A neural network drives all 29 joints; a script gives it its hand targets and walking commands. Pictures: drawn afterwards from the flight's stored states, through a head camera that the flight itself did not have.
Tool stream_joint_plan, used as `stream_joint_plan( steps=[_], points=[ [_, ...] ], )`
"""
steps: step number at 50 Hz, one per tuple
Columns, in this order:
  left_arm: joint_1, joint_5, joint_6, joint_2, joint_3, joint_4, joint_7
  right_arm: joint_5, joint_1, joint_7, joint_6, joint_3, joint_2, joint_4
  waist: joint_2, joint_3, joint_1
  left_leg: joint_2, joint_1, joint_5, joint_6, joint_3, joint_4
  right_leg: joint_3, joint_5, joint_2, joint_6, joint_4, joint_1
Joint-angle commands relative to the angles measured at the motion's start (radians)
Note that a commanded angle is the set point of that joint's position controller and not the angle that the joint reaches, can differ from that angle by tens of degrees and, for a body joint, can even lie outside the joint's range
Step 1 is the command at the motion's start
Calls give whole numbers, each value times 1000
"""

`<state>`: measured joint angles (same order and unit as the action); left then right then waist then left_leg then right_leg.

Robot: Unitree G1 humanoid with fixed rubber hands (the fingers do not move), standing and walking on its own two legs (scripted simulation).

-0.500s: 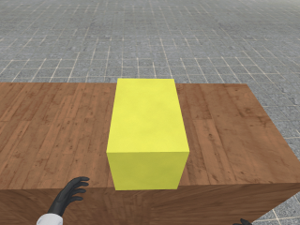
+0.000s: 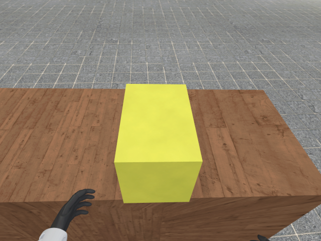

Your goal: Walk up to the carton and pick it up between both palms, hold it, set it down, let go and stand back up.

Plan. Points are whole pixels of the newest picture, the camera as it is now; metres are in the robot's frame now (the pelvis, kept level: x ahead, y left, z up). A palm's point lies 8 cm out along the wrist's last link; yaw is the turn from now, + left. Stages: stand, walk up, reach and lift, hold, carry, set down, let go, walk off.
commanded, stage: stand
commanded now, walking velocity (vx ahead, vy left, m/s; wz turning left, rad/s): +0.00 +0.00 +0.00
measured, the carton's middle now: (156, 140) +0.42 +0.03 +0.01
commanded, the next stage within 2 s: none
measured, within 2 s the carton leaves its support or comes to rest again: neither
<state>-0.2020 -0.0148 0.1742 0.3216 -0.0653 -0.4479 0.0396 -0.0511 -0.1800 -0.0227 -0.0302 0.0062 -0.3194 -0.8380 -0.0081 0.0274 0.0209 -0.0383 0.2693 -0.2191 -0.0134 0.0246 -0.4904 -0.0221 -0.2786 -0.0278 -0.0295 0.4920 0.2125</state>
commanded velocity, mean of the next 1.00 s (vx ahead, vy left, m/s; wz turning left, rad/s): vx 0.00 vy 0.00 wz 0.00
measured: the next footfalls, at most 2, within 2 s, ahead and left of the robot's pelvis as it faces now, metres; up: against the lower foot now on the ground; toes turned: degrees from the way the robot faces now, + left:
none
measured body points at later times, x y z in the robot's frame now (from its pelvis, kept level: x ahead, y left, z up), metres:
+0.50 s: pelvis +0.00 +0.00 +0.00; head -0.01 +0.00 +0.45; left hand +0.20 +0.24 -0.03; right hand +0.13 -0.28 -0.11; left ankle +0.03 +0.13 -0.74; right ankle -0.01 -0.10 -0.74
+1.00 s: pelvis -0.01 +0.00 +0.00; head -0.02 +0.00 +0.45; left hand +0.15 +0.28 -0.07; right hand +0.13 -0.28 -0.10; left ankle +0.03 +0.13 -0.74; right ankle -0.01 -0.10 -0.74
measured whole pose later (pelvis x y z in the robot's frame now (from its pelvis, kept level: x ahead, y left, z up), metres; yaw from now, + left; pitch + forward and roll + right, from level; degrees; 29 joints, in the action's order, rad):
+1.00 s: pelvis -0.01 +0.00 +0.00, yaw +0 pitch +0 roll +0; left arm -0.19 -0.01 0.10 0.37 -0.05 -0.66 0.00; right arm -0.05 -0.16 -0.02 -0.03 0.01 -0.32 -0.87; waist -0.01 0.03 0.02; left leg -0.04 0.27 -0.20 -0.01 0.02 -0.47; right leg -0.02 -0.26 -0.03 -0.03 0.48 0.21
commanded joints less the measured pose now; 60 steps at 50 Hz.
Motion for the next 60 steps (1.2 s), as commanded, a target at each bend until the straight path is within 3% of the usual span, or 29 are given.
stream_joint_plan(
  steps=[1,3,5,6,9,10,11,12,15,19,21,22,23,25,27,33,35,37,38,42,43,46,50,54,56,57,58,59,60],
  points=[
    [23,30,-80,223,132,-141,-58,74,84,8,-13,70,-223,58,-57,-1,-15,-77,-63,74,58,-129,80,126,123,156,19,-145,-36],
    [35,30,-74,235,127,-148,-60,77,81,2,-20,70,-227,63,-63,-4,-35,-75,-82,102,56,-123,83,99,176,140,-4,-126,-28],
    [59,41,-81,250,141,-153,-64,79,101,0,-18,69,-225,72,-59,-44,-38,-79,-64,131,35,-123,82,95,204,152,28,-144,5],
    [51,38,-86,264,141,-166,-65,81,82,4,-19,75,-226,59,38,-37,-45,-72,-92,109,63,-112,81,112,172,143,-5,-141,0],
    [13,24,-80,243,133,-168,-60,83,55,5,-11,67,-238,48,-65,-54,-29,-88,-51,94,76,-145,108,100,136,144,-11,-131,-25],
    [4,29,-82,262,134,-165,-58,78,40,1,-11,60,-218,38,-50,-12,-15,-75,-76,101,65,-115,94,112,131,143,2,-138,-36],
    [55,35,-85,229,134,-161,-56,79,56,3,-12,70,-224,48,-14,-39,-54,-81,-64,99,61,-116,94,109,162,152,-16,-129,-2],
    [4,14,-86,222,131,-161,-59,76,42,7,-20,68,-238,57,0,-52,-29,-80,-46,55,62,-114,90,124,151,146,-13,-138,-3],
    [52,36,-76,250,131,-164,-60,77,82,5,-14,65,-223,67,-60,-21,-44,-79,-73,117,54,-120,87,100,174,152,-1,-136,-24],
    [30,26,-82,240,133,-163,-59,76,74,9,-13,58,-209,58,3,-1,-20,-68,-78,147,39,-120,79,104,194,153,8,-136,-45],
    [27,28,-87,235,125,-174,-59,85,95,9,-16,62,-222,48,-91,-5,-22,-72,-83,143,48,-135,103,79,166,138,0,-130,-52],
    [13,31,-82,251,134,-176,-57,74,88,12,-10,71,-250,54,-23,-30,-10,-85,-61,169,55,-117,74,103,182,155,15,-137,-37],
    [33,31,-78,233,130,-170,-59,75,66,7,-9,68,-216,50,-25,-17,-37,-75,-61,128,53,-121,91,104,176,162,13,-133,-57],
    [46,35,-82,234,135,-159,-64,75,80,5,-18,64,-233,42,-70,-9,-18,-79,-50,109,53,-134,99,96,183,145,0,-136,-76],
    [20,31,-80,229,127,-171,-55,84,106,4,-20,73,-251,55,-13,18,-20,-77,-97,139,45,-98,61,119,198,161,11,-155,-38],
    [69,30,-86,221,124,-163,-54,79,83,7,-25,73,-242,48,-27,-13,-41,-87,-77,113,62,-128,86,126,154,162,-4,-144,-26],
    [24,28,-83,264,136,-179,-61,77,77,5,-11,68,-244,43,-31,-4,-18,-73,-96,150,48,-105,67,118,205,151,19,-157,-38],
    [62,36,-84,251,135,-174,-61,78,42,7,-14,61,-215,42,-49,-29,-64,-73,-63,129,57,-115,88,121,235,168,6,-132,-50],
    [32,33,-79,252,139,-168,-58,77,69,8,-8,69,-236,27,-60,-1,-27,-77,-63,141,58,-108,75,107,269,160,22,-146,-81],
    [38,36,-79,227,127,-185,-66,72,114,6,-9,74,-244,48,-52,25,-11,-84,-98,161,36,-109,79,115,281,165,50,-150,-57],
    [46,39,-78,223,127,-174,-74,67,131,4,-10,69,-221,54,-102,2,-24,-86,-69,125,40,-127,93,112,254,162,44,-156,-55],
    [74,41,-88,224,119,-180,-71,77,120,6,-9,67,-224,47,-24,-23,-40,-68,-89,141,31,-97,76,104,226,157,35,-159,-11],
    [79,27,-86,230,115,-286,-58,76,76,4,-6,65,-234,12,-56,-39,-28,-80,-78,51,37,-115,106,119,80,139,30,-211,15],
    [124,39,-93,254,109,-383,-50,72,99,11,-5,52,-233,-21,-36,-25,-44,-92,-78,61,49,-100,117,138,147,155,38,-218,-36],
    [100,23,-99,243,100,-425,-46,78,100,21,-9,50,-239,-27,-13,-21,-15,-101,-100,96,63,-129,137,138,148,151,17,-202,-41],
    [110,38,-98,262,104,-439,-52,74,123,16,-12,48,-222,-36,40,-3,-21,-95,-107,86,55,-116,137,150,156,154,21,-221,-55],
    [121,35,-96,261,105,-452,-49,81,107,18,-15,52,-244,-30,35,4,-27,-103,-92,81,56,-121,149,132,161,156,7,-209,-72],
    [114,26,-96,252,96,-470,-43,79,124,21,-16,44,-212,-52,-44,36,-13,-95,-115,137,63,-127,146,126,182,147,9,-187,-90],
    [100,37,-94,263,102,-483,-44,79,96,21,-11,40,-221,-66,11,34,-8,-99,-108,139,66,-110,141,137,203,155,-2,-195,-95]
  ],
)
